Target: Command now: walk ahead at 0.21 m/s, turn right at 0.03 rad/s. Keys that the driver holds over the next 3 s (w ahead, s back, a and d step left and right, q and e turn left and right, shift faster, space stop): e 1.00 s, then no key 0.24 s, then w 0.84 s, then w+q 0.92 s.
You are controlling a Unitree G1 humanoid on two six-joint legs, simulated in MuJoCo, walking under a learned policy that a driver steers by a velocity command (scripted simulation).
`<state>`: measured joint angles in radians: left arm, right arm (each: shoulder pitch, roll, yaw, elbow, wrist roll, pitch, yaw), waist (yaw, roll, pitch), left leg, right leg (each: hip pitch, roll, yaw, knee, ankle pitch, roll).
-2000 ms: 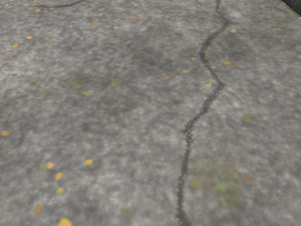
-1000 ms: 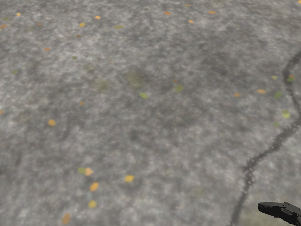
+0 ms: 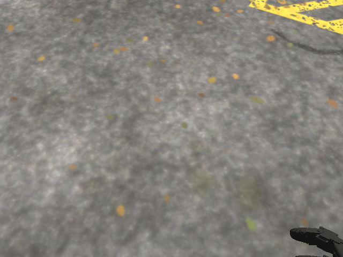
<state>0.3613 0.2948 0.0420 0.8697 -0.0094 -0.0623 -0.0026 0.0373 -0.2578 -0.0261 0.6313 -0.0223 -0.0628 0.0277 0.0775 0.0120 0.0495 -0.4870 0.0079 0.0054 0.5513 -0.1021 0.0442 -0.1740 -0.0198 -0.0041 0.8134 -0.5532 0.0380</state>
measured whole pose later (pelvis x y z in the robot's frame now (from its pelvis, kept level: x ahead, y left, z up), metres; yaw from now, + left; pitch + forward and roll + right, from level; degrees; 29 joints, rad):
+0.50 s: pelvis +0.07 -0.03 +0.01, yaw -14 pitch +2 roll +2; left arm 0.20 0.30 0.07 0.70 0.01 0.03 0.00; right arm 0.09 -0.31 -0.08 0.81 -0.01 0.02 -0.03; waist 0.01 0.03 0.05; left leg -0.41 0.05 0.09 0.85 -0.49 -0.04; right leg -0.33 -0.01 -0.02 0.58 -0.29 -0.05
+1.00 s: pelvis +0.10 -0.01 +0.01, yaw -32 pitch +2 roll +0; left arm 0.16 0.35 0.08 0.63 -0.02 0.05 0.03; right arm 0.13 -0.29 -0.08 0.80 -0.02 -0.01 -0.01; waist 0.01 -0.05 0.04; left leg -0.26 -0.03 -0.03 0.47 -0.24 0.02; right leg -0.46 0.11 0.16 0.93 -0.49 0.02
